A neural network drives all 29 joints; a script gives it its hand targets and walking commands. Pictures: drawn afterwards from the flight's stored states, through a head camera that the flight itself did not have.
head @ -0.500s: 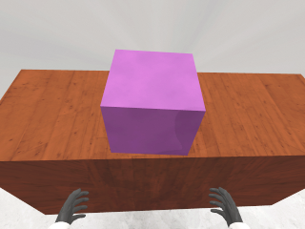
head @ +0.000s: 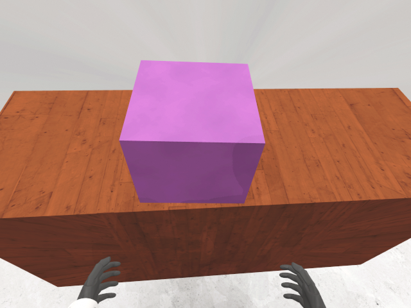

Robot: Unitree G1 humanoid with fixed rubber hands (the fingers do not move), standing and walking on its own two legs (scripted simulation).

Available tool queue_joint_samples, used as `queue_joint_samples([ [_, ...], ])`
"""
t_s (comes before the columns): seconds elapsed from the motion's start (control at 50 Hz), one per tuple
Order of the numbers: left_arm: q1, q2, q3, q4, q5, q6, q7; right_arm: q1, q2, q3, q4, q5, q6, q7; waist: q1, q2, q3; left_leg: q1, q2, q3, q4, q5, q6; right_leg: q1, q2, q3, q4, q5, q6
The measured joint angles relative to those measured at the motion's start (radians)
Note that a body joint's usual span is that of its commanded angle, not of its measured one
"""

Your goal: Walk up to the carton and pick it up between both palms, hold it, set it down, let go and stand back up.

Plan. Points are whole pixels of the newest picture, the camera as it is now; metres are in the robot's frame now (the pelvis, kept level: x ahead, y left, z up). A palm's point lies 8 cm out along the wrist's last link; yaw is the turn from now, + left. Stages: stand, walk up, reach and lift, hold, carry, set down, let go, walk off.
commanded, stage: let go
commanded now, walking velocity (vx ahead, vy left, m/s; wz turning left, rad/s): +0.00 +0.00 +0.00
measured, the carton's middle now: (193, 133) +0.49 +0.03 +0.03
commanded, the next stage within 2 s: stand in 0.32 s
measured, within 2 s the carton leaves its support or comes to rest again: neither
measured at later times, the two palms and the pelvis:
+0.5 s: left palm out of the picture +0.13 +0.24 -0.11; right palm out of the picture +0.12 -0.24 -0.12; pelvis +0.01 +0.00 -0.01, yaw -3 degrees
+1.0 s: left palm out of the picture +0.04 +0.24 -0.14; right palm out of the picture -0.05 -0.21 -0.15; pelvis -0.01 +0.02 -0.01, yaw -6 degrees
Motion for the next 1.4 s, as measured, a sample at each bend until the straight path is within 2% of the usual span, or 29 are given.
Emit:
queue_joint_samples([
  [0.36,-0.005,0.013,0.015,0.015,0.026,0.019,-0.013,-0.043,-0.026,0.019,0.096,0.014,-0.04,0.0,-0.001,-0.016,-0.004,0.033,0.01,0.001,-0.012,-0.011,-0.007,0.034,0.009,-0.001,-0.019,-0.005,-0.006],
  [0.42,0.024,0.003,0.024,0.066,0.056,-0.055,-0.033,-0.044,-0.041,0.016,0.086,-0.004,0.079,-0.005,0.011,0.007,-0.055,-0.028,0.025,0.021,0.047,-0.042,-0.006,-0.027,0.022,0.017,0.019,-0.016,-0.004],
  [0.48,0.057,0.007,0.035,0.139,0.066,-0.097,-0.051,-0.035,-0.058,0.005,0.094,0.003,0.176,-0.009,0.007,0.036,-0.093,-0.076,0.038,0.03,0.121,-0.085,-0.005,-0.07,0.034,0.026,0.071,-0.04,-0.004],
  [0.6,0.118,0.006,0.052,0.235,0.062,-0.12,-0.041,0.048,-0.081,-0.016,0.16,0.004,0.237,-0.018,0.012,0.059,-0.145,-0.12,0.045,0.04,0.2,-0.132,0.003,-0.113,0.04,0.039,0.133,-0.072,0.003],
  [0.74,0.155,-0.014,0.05,0.319,0.056,-0.121,-0.031,0.116,-0.072,-0.024,0.226,-0.005,0.234,-0.023,-0.001,0.036,-0.143,-0.127,0.03,0.066,0.189,-0.119,0.017,-0.142,0.027,0.065,0.151,-0.066,0.017],
  [0.88,0.156,-0.053,0.04,0.374,0.061,-0.132,-0.034,0.141,-0.061,-0.033,0.28,0.002,0.238,-0.037,-0.008,0.039,-0.125,-0.123,0.017,0.091,0.143,-0.084,0.027,-0.158,0.017,0.092,0.131,-0.036,0.026],
  [1.0,0.148,-0.055,0.041,0.426,0.061,-0.129,-0.017,0.153,-0.041,-0.031,0.318,0.003,0.225,-0.041,-0.018,0.037,-0.128,-0.109,0.012,0.105,0.118,-0.065,0.03,-0.155,0.014,0.107,0.12,-0.02,0.03],
  [1.22,0.141,-0.079,0.045,0.471,0.055,-0.129,-0.009,0.148,-0.014,-0.016,0.367,0.003,0.233,-0.057,-0.006,0.06,-0.141,-0.096,0.003,0.112,0.095,-0.042,0.035,-0.151,0.009,0.118,0.11,-0.001,0.035],
  [1.4,0.16,-0.098,0.04,0.516,0.054,-0.122,-0.001,0.144,-0.007,-0.021,0.392,0.0,0.227,-0.052,-0.017,0.057,-0.136,-0.105,0.004,0.113,0.094,-0.029,0.044,-0.149,0.01,0.125,0.08,0.029,0.045],
])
